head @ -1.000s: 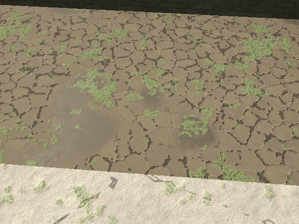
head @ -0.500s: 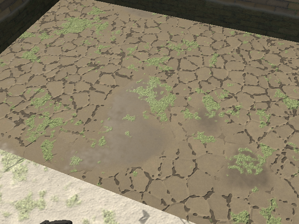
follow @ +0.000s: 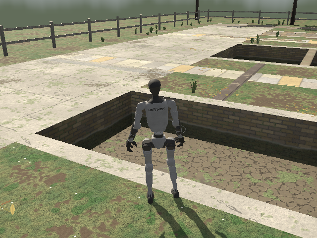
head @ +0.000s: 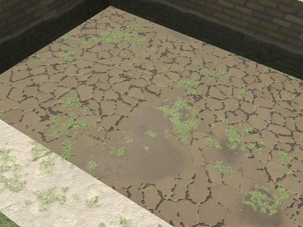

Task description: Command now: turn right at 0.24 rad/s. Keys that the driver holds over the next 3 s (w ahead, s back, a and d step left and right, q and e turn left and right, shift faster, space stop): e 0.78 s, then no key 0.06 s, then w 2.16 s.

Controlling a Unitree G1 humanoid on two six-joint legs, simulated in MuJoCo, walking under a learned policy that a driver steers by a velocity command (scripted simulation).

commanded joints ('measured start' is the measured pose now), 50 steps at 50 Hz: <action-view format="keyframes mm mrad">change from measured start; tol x16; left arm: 1 -48 46 0 -85 -2 -11 4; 16 136 220 18 -160 55 -25 -29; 20 -81 104 -23 -229 20 -45 -23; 50 -120 17 -57 -282 -7 -41 -35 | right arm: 1 -23 -164 -47 -46 8 -11 -23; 17 -202 -206 -108 -80 35 16 -30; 50 8 -279 -90 -88 41 2 -7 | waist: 1 -36 170 -18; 13 15 199 -92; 16 51 -259 -57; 19 -37 -48 -17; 36 -59 -108 -105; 38 11 357 -104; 50 -93 251 10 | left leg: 1 112 263 -205 -163 181 156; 13 56 291 -91 -57 317 147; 16 -436 -54 -27 555 -453 -81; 21 -384 -10 -128 747 -156 -109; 34 -125 -31 -139 117 -125 -95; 36 19 -4 -128 -123 98 -62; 38 183 334 -493 -194 472 139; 43 71 237 -291 -189 247 171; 46 121 186 -280 -257 -201 162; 50 101 226 -307 -283 -266 184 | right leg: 1 -63 -26 3 -24 -25 36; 9 27 -62 -155 -202 -133 -4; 13 219 -30 -226 -472 86 -97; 16 373 -426 437 -733 678 -453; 22 319 -213 151 -664 587 -324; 36 251 -122 396 -564 314 -239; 39 -82 115 74 33 -331 -71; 43 -102 81 30 300 -89 -16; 50 6 1 -133 -256 -129 -36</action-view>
